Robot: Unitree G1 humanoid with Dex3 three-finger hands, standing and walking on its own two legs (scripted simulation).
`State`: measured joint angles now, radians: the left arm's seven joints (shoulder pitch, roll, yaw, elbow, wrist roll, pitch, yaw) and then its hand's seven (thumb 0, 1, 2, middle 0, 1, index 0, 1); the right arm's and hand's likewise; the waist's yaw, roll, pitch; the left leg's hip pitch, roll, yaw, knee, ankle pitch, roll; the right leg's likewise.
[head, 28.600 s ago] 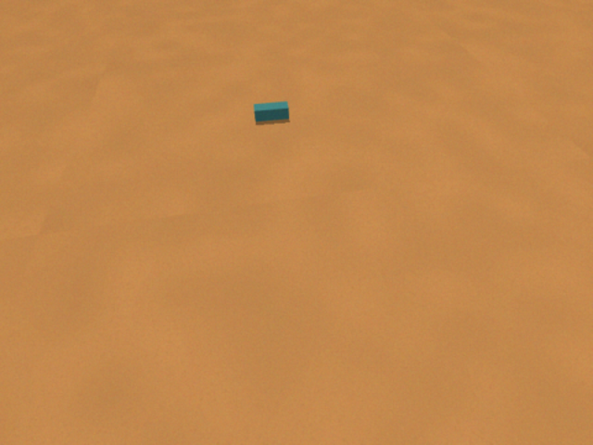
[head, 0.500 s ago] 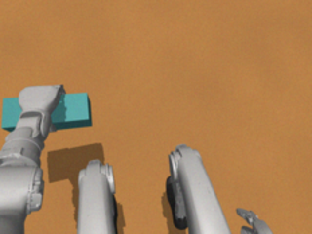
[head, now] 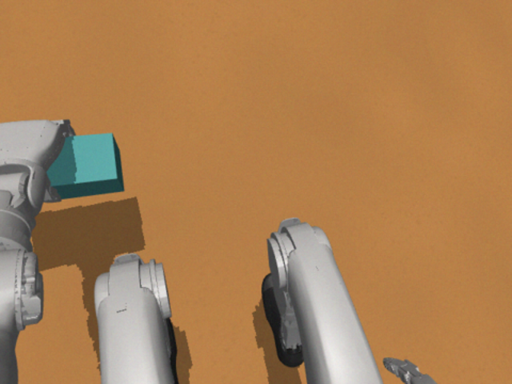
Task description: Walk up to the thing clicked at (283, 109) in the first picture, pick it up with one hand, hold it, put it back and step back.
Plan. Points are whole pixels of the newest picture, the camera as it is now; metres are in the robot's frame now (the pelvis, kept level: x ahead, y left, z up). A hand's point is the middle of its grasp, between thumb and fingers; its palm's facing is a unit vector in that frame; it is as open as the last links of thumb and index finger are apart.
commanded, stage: crouch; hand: left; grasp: from above
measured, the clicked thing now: (50, 170) +0.48 +0.26 -0.21
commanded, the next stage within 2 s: lower in 0.22 s
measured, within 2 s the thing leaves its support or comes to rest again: rests again in 1.34 s
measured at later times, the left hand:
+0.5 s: hand (51, 170) +0.49 +0.26 -0.22, palm faces -0.48 -0.02 -0.88, open 10.9 cm
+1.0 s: hand (67, 173) +0.50 +0.26 -0.27, palm faces -0.47 -0.03 -0.88, open 10.9 cm
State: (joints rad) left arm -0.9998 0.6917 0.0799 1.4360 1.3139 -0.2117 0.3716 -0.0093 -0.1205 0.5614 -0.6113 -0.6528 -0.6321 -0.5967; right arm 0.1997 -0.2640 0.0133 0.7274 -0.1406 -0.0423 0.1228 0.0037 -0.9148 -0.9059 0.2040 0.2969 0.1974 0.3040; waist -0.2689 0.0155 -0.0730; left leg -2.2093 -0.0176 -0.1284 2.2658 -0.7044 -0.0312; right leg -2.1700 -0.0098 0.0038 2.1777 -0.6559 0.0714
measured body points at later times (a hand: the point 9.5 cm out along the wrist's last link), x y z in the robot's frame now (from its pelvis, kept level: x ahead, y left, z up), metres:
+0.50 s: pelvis +0.00 +0.00 -0.03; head +0.26 +0.07 +0.33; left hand +0.51 +0.26 -0.17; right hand +0.02 -0.27 -0.12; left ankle +0.07 +0.13 -0.34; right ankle +0.10 -0.15 -0.34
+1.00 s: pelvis +0.00 +0.01 -0.06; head +0.28 +0.07 +0.29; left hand +0.52 +0.25 -0.22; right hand +0.00 -0.27 -0.14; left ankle +0.07 +0.13 -0.34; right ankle +0.10 -0.14 -0.34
